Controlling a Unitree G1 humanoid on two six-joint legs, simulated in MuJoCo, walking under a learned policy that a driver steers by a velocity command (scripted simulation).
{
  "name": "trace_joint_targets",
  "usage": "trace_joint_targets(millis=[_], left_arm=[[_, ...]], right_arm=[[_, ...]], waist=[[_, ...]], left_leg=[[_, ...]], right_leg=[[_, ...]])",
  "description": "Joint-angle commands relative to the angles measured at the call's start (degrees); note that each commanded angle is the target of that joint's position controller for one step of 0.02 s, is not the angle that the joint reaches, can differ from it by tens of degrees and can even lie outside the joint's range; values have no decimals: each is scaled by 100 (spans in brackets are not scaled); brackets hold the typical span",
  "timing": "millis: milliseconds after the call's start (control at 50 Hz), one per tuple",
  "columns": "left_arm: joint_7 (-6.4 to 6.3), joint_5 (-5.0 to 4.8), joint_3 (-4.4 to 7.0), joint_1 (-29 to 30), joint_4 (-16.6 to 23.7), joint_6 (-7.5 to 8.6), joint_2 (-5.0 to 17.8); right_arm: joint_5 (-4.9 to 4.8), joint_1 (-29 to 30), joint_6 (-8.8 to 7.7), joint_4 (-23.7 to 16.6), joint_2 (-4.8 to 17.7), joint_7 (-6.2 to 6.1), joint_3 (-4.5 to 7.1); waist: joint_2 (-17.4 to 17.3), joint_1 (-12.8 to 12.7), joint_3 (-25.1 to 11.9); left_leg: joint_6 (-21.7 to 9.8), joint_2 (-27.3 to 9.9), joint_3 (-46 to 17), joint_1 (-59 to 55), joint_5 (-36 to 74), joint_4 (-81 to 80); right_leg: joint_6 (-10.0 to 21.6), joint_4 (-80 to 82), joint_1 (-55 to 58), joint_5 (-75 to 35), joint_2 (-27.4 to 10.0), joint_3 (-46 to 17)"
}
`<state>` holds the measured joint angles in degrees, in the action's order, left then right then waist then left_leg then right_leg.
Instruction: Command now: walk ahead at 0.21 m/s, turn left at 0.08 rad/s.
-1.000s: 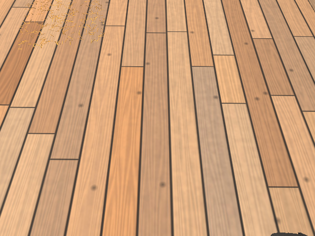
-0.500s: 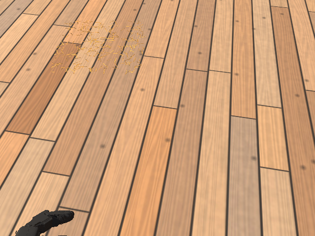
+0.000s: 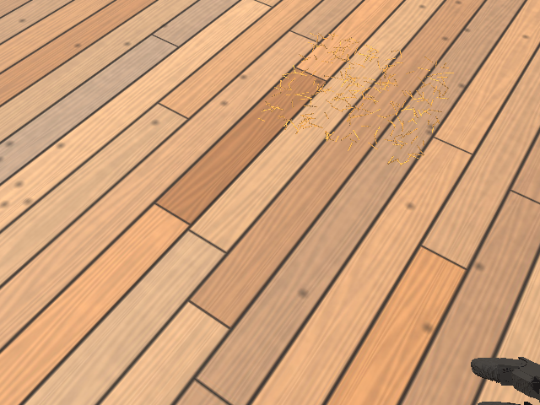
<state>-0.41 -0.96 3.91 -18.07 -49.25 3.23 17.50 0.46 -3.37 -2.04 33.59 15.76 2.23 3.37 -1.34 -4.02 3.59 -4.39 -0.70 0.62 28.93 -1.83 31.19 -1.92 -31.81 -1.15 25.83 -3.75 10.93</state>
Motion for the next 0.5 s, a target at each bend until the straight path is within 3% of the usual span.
trace_joint_targets(millis=[20, 40, 60, 80, 100, 140, 160, 200, 280, 380, 440, 460, 480, 500], left_arm=[[147, 48, -202, -836, 230, 121, 176], [151, -153, 8, -358, 148, 53, 861], [135, -214, 5, 124, 342, -3, 803], [52, -122, -19, 249, 283, -89, 626], [-28, -43, 5, 165, 221, -210, 607], [-121, -1, 22, -251, 66, -414, 481], [-166, 11, 39, -267, 97, -469, 469], [-220, 35, 75, -32, 232, -537, 492], [-179, 35, 94, 519, 527, -627, 442], [-24, 38, 116, 714, 732, -637, 425], [84, 51, 163, 304, 658, -623, 425], [72, 99, 234, 132, 619, -610, 624], [-30, 107, 392, 31, 698, -589, 1276], [-28, 231, 425, 157, 866, -523, 1642]], right_arm=[[233, -1736, -19, -38, 1192, -170, 250], [158, -1609, 10, -36, 901, -111, 220], [63, -1221, -14, 69, 824, -87, 171], [11, -868, -47, 155, 609, -81, 98], [25, -563, -73, 205, 448, -84, 53], [169, -199, -120, 288, 505, -104, 86], [182, -70, -137, 309, 578, -137, 119], [144, -49, -117, 407, 701, -239, 177], [82, -85, 24, 592, 721, -425, 214], [13, -112, 179, 758, 857, -439, 279], [-159, 9, 271, 847, 915, -435, 312], [-195, -249, 297, 979, 752, -430, 291], [-10, -400, 299, 928, 473, -397, 233], [85, 135, 272, 614, 462, -433, 218]], waist=[[-1353, 697, -3356], [-429, 973, -3077], [-416, 801, -2130], [-109, 593, -1550], [-203, 380, -1251], [-447, 94, -1096], [-519, 60, -1047], [-495, 139, -977], [-501, 332, -756], [-475, 404, -733], [-457, 114, -827], [-118, 103, -725], [1393, 309, -654], [2067, 178, -491]], left_leg=[[-2027, -2798, -3303, -5155, 5150, -6], [-1751, -2320, -2587, -4413, 4359, -271], [-1425, -1984, -1886, -3789, 3563, -465], [-1161, -1712, -1507, -3018, 2886, -713], [-1031, -1549, -1193, -2281, 2444, -966], [-1014, -1417, -688, -1277, 2007, -1403], [-1053, -1433, -543, -1148, 1836, -1497], [-1082, -1532, -419, -1188, 1198, -1633], [-1038, -1681, -312, -1393, -446, -1908], [-928, -1846, -67, -1814, -239, -1638], [-513, -1689, 284, -1854, -7, -917], [-105, -1384, 551, -1590, -455, -293], [504, -686, 1139, -441, -1794, 1266], [846, 187, 657, 904, -3663, 2485]], right_leg=[[-35, -4200, -2835, 1767, 424, -1501], [-57, -4315, -2818, 1475, 208, -1982], [-58, -4046, -3231, 1255, 16, -1755], [-120, -3607, -3206, 932, -187, -1652], [-198, -3262, -2811, 611, -305, -1629], [-359, -3069, -1953, 58, -199, -1415], [-393, -2965, -1919, -12, -164, -1334], [-360, -2787, -2121, -222, -190, -1294], [-243, -2308, -2441, -550, -314, -1221], [-44, -1451, -2170, -390, -186, -884], [266, -40, -1394, -1150, 104, -568], [497, 649, -1040, -1786, 131, -865], [994, 1102, -399, -3736, -1034, -2555], [2099, 1318, -353, -4501, -1958, -4010]])
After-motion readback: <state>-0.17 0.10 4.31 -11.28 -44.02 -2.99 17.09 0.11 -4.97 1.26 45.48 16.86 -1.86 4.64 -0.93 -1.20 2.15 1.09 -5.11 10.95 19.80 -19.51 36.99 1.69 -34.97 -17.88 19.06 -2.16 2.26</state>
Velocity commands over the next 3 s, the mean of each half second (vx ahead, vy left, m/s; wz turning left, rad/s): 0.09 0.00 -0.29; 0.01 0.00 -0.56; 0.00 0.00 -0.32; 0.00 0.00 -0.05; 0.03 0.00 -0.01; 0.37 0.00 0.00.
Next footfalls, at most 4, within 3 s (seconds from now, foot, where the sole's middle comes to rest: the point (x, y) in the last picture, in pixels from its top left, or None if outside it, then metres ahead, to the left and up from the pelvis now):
0.46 right None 0.09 -0.14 -0.76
0.94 left None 0.20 0.06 -0.76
1.34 right None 0.03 -0.15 -0.76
1.64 left None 0.18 0.05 -0.76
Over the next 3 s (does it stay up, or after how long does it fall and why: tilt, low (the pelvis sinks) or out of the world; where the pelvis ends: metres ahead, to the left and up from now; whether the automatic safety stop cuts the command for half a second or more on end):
stays up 0.23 -0.15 0.01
